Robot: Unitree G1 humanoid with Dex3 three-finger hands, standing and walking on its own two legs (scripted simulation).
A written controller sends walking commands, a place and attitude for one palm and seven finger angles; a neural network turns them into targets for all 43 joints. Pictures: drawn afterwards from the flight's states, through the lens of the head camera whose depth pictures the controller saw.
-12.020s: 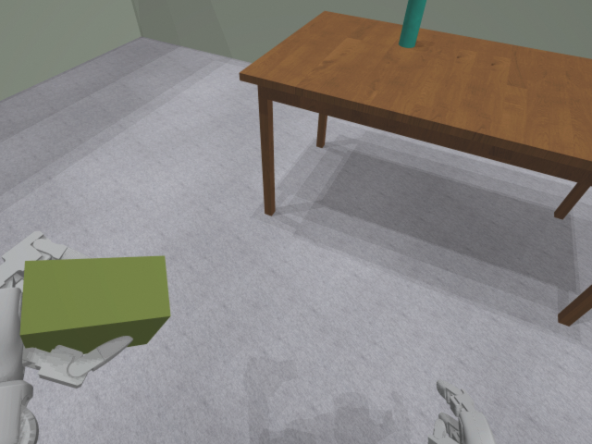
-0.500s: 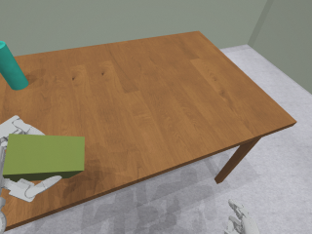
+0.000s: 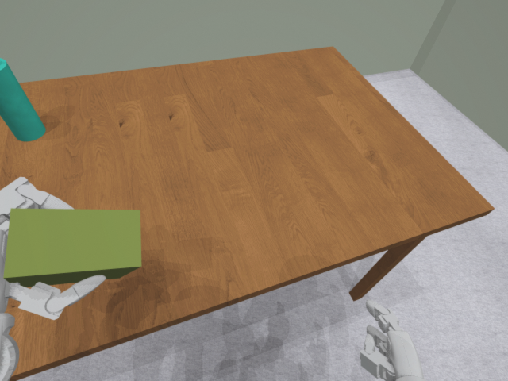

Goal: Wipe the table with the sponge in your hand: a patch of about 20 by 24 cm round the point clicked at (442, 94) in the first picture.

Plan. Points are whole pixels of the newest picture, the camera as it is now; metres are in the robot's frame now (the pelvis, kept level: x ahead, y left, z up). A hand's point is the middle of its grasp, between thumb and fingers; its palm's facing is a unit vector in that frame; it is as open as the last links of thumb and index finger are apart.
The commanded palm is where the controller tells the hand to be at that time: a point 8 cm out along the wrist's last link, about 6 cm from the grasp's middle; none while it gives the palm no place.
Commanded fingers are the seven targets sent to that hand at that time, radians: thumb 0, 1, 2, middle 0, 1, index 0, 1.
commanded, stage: look again from close up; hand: left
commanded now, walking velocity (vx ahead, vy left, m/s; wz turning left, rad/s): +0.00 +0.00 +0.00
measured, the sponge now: (94, 249) +0.23 +0.22 +0.13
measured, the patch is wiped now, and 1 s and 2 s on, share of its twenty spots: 0.00 0.00 0.00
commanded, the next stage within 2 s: come to a stop and stand still in 0.06 s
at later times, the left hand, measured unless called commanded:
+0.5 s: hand (65, 258) +0.21 +0.24 +0.14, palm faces +0.27 -0.88 -0.40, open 10.1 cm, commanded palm +0.16 +0.29 +0.17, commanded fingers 0.00 0.10 1.30 -1.20 -1.60 -1.20 -1.60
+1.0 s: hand (46, 258) +0.21 +0.26 +0.15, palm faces +0.37 -0.85 -0.38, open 10.1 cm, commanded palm +0.14 +0.28 +0.17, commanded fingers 0.00 0.10 1.30 -1.20 -1.60 -1.20 -1.60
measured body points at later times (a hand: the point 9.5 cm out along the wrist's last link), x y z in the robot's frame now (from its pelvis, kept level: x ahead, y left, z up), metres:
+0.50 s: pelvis +0.00 +0.01 +0.00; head +0.03 +0.03 +0.44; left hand +0.19 +0.29 +0.16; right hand +0.17 -0.21 -0.08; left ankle +0.03 +0.10 -0.74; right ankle +0.01 -0.14 -0.74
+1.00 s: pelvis -0.01 +0.00 +0.00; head +0.02 +0.03 +0.45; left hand +0.18 +0.30 +0.17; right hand +0.17 -0.22 -0.07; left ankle +0.03 +0.10 -0.74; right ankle +0.01 -0.14 -0.74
